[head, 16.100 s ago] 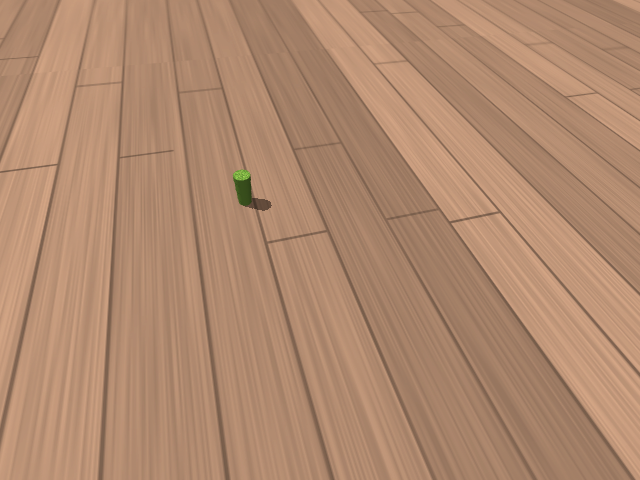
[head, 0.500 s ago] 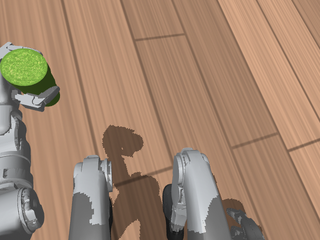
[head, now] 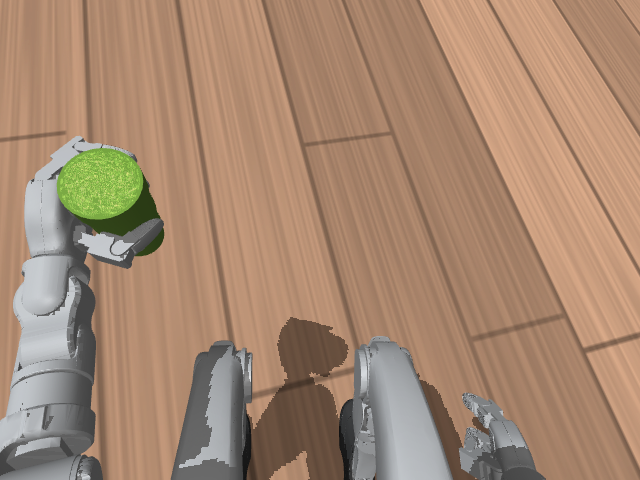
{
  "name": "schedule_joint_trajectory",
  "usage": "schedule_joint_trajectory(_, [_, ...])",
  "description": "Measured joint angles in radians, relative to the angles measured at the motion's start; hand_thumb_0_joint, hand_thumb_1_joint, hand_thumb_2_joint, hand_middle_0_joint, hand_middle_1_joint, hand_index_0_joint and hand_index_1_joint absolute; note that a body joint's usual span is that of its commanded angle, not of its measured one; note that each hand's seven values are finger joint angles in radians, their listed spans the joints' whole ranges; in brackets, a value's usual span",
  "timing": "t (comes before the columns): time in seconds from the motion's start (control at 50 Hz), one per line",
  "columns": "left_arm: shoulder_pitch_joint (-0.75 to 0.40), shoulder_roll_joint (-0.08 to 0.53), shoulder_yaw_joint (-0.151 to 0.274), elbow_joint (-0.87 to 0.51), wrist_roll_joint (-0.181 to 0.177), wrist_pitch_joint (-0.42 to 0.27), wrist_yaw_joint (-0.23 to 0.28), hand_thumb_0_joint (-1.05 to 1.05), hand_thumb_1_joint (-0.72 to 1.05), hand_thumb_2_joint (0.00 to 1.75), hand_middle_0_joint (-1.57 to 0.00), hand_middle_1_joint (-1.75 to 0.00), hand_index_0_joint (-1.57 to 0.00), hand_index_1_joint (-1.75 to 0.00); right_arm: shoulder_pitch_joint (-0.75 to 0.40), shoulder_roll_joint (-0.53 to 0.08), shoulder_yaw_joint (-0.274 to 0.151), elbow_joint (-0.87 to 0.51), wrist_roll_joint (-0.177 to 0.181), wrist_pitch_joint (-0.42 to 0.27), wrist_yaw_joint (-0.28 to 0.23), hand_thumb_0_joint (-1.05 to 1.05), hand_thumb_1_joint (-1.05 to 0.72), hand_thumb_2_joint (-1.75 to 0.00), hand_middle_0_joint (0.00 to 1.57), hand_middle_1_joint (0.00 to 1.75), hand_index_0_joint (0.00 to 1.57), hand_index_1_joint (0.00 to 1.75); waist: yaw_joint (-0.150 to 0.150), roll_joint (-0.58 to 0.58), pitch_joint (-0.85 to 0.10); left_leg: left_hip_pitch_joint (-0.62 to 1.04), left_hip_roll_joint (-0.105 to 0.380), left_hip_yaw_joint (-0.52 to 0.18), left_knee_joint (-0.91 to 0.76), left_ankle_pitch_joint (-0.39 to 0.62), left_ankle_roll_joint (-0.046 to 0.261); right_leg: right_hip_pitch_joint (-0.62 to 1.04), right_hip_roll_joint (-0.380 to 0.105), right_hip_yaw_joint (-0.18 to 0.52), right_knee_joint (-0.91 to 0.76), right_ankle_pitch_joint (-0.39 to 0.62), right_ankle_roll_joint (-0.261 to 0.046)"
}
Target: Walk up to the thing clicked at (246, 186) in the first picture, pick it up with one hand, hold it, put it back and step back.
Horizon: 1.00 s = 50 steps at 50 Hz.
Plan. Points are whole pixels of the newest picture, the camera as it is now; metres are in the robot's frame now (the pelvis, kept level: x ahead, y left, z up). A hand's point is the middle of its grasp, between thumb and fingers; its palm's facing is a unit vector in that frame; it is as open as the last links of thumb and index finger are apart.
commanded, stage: lift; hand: left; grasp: from the side
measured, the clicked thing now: (124, 213) +0.43 +0.22 +0.00
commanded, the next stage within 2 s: hold in 1.32 s
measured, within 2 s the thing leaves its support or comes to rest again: neither
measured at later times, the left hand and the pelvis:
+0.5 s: hand (59, 139) +0.40 +0.20 +0.17, palm faces +0.15 -0.99 -0.02, open 9.8 cm; pelvis +0.04 +0.01 +0.14, yaw +1 degrees
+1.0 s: hand (26, 63) +0.40 +0.19 +0.24, palm faces +0.16 -0.99 -0.01, open 9.8 cm; pelvis +0.06 +0.00 +0.20, yaw +2 degrees
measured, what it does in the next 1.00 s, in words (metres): rises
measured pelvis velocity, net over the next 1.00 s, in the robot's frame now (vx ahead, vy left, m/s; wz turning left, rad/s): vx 0.06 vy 0.00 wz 0.03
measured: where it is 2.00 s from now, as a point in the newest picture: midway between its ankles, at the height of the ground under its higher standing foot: (295, 478)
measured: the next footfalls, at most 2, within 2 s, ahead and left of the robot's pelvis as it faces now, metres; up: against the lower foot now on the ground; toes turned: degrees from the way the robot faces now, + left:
none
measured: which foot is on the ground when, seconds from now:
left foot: down 0.00-1.00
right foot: down 0.00-1.00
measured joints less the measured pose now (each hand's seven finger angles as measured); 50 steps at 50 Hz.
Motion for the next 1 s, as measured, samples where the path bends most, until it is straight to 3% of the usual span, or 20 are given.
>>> schedule_joint_trajectory(0.18, [0.136,-0.033,-0.057,-0.148,-0.005,0.080,0.065,-0.05,-0.40,1.15,-0.72,-1.05,-0.75,-1.06,0.010,0.018,-0.005,-0.005,0.020,-0.009,-0.024,0.01,-0.92,-0.89,0.21,0.30,0.20,0.30,0.012,0.005,0.004,0.237,0.009,0.011,-0.197,0.021,0.003,0.236,0.006,-0.001,-0.199,0.025,0.003])
schedule_joint_trajectory(0.48, [0.232,-0.073,-0.138,-0.167,0.000,0.092,0.090,-0.05,-0.41,1.15,-0.72,-1.05,-0.76,-1.06,0.047,0.021,-0.009,0.003,0.013,-0.059,-0.028,0.01,-0.92,-0.89,0.21,0.30,0.20,0.30,0.021,-0.008,0.035,0.597,0.017,0.024,-0.494,0.082,0.005,0.597,0.012,-0.004,-0.502,0.089,0.005])
schedule_joint_trajectory(1.0, [0.301,-0.124,-0.179,-0.163,0.007,0.044,0.115,-0.05,-0.41,1.15,-0.72,-1.05,-0.75,-1.06,0.095,0.049,0.000,0.033,-0.010,-0.063,-0.026,0.01,-0.92,-0.90,0.21,0.30,0.20,0.30,0.030,-0.010,0.095,0.949,0.019,0.046,-0.802,0.165,0.003,0.941,0.015,0.005,-0.799,0.169,0.003])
